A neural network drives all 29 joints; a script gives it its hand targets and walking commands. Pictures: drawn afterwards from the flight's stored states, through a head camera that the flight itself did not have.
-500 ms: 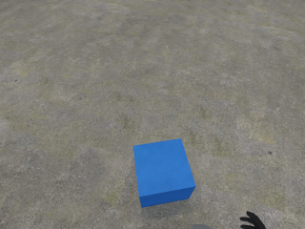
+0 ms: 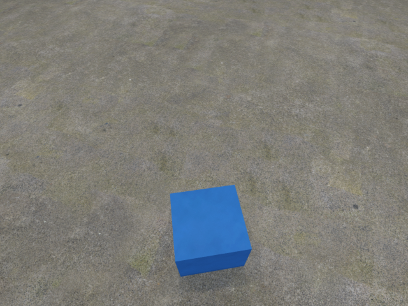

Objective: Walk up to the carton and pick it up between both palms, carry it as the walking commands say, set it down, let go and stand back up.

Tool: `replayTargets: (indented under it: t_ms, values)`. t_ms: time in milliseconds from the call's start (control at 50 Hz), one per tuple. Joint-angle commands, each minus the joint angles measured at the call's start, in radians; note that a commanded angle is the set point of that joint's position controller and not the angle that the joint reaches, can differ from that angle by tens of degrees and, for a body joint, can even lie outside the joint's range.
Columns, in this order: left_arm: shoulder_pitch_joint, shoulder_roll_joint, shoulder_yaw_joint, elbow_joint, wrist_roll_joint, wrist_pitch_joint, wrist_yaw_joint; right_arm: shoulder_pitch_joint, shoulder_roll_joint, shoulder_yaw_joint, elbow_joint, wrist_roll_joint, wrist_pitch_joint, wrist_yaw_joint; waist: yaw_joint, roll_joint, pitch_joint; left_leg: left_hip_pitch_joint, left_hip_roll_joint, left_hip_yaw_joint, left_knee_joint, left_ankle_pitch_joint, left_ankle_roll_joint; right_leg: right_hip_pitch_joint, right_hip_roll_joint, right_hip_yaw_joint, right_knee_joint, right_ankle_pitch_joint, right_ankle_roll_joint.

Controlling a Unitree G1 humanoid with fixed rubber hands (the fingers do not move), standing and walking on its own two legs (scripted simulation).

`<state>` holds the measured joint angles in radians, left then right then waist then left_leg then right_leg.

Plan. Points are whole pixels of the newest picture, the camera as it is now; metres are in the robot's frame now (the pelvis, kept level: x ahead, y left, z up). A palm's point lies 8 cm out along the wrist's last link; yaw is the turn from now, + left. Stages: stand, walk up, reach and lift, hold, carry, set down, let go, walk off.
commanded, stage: walk up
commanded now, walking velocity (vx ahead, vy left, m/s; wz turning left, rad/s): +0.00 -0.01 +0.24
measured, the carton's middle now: (207, 230) +0.49 +0.00 -0.64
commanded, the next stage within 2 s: none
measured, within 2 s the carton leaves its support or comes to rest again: neither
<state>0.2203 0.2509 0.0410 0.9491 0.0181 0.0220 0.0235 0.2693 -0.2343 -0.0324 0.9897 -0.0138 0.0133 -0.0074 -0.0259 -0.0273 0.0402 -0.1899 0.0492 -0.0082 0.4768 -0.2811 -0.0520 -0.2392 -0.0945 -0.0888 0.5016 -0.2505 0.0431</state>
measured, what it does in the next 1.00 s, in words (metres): stands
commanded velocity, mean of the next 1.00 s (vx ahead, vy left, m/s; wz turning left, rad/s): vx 0.00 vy -0.05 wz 0.13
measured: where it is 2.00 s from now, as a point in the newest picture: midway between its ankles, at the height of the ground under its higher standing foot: outside the picture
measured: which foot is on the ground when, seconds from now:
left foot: down 0.00-1.00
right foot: down 0.00-1.00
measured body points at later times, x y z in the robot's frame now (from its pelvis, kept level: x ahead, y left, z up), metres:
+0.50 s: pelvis -0.01 -0.01 +0.00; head +0.02 +0.01 +0.45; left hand +0.01 +0.26 -0.15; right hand +0.08 -0.26 -0.14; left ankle -0.02 +0.15 -0.74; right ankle +0.01 -0.14 -0.74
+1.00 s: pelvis -0.01 -0.01 +0.00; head +0.01 +0.00 +0.44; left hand +0.00 +0.26 -0.15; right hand +0.09 -0.26 -0.14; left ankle -0.02 +0.14 -0.74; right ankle +0.00 -0.14 -0.74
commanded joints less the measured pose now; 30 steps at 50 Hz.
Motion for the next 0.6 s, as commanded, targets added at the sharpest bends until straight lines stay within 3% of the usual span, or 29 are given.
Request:
replayTargets:
  t_ms: [0, 40, 80, 160, 240, 300, 380, 420, 480, 520, 580]
  values:
    - [0.049, 0.085, 0.025, -0.04, 0.001, 0.0, 0.009, -0.014, -0.13, -0.037, -0.047, -0.005, -0.014, -0.009, 0.019, 0.16, -0.011, -0.154, 0.083, -0.099, -0.1, 0.141, 0.076, 0.055, -0.018, -0.027, -0.004, 0.097, -0.026]
    - [0.074, 0.08, 0.025, -0.028, 0.0, -0.003, 0.009, -0.015, -0.114, -0.029, -0.055, -0.007, -0.016, -0.013, 0.026, 0.094, -0.026, -0.129, 0.083, -0.087, -0.079, 0.191, 0.069, 0.059, -0.019, -0.033, -0.017, 0.145, -0.029]
    - [0.086, 0.086, 0.022, -0.018, -0.001, -0.003, 0.008, -0.012, -0.12, -0.034, -0.066, -0.009, -0.018, -0.016, 0.025, 0.076, -0.045, -0.102, 0.089, -0.074, -0.053, 0.235, 0.064, 0.049, -0.02, -0.031, -0.028, 0.164, -0.032]
    - [0.085, 0.092, 0.019, -0.011, 0.002, -0.002, 0.004, -0.016, -0.118, -0.036, -0.076, -0.008, -0.011, -0.02, 0.026, 0.063, -0.045, -0.111, 0.066, -0.053, -0.043, 0.186, 0.055, 0.06, -0.039, -0.023, -0.072, 0.158, -0.038]
    - [0.083, 0.12, 0.023, -0.006, 0.002, -0.001, 0.011, -0.009, -0.091, -0.029, -0.086, -0.006, -0.004, -0.02, 0.015, -0.053, -0.035, -0.096, 0.027, 0.018, 0.036, 0.167, 0.03, 0.026, -0.095, 0.017, -0.128, 0.137, -0.073]
    - [0.071, 0.111, 0.022, -0.007, 0.005, 0.007, 0.009, 0.019, -0.095, -0.025, -0.084, -0.01, -0.002, -0.019, 0.01, -0.053, -0.008, -0.084, 0.04, 0.001, -0.002, 0.161, 0.033, -0.01, -0.079, -0.004, -0.136, 0.042, -0.069]
    - [0.092, 0.093, 0.019, -0.013, 0.006, 0.007, 0.005, -0.011, -0.121, -0.031, -0.093, -0.014, -0.007, -0.02, 0.027, 0.094, -0.019, -0.134, 0.08, -0.079, -0.071, 0.17, 0.056, 0.038, -0.029, -0.048, -0.083, -0.004, -0.045]
    - [0.099, 0.09, 0.022, -0.017, 0.004, 0.004, 0.005, -0.03, -0.117, -0.029, -0.098, -0.011, -0.012, -0.019, 0.035, 0.118, -0.03, -0.174, 0.07, -0.084, -0.072, 0.158, 0.057, 0.082, -0.032, -0.038, -0.072, 0.047, -0.044]
    - [0.108, 0.113, 0.03, -0.018, 0.005, 0.002, 0.009, -0.039, -0.1, -0.029, -0.1, -0.008, -0.009, -0.02, 0.033, 0.069, -0.049, -0.181, 0.035, -0.032, 0.0, 0.143, 0.041, 0.089, -0.092, 0.002, -0.106, 0.04, -0.071]
    - [0.098, 0.13, 0.039, -0.026, 0.007, 0.002, 0.012, -0.005, -0.092, -0.027, -0.089, -0.007, -0.008, -0.02, 0.026, -0.018, -0.052, -0.183, 0.014, -0.002, 0.056, 0.158, 0.032, 0.079, -0.133, 0.023, -0.128, 0.036, -0.089]
    - [0.069, 0.132, 0.042, -0.036, 0.007, 0.011, 0.012, 0.014, -0.099, -0.025, -0.084, -0.01, -0.008, -0.016, 0.015, -0.037, -0.05, -0.151, 0.023, -0.003, 0.053, 0.208, 0.036, 0.036, -0.119, -0.011, -0.099, 0.042, -0.085]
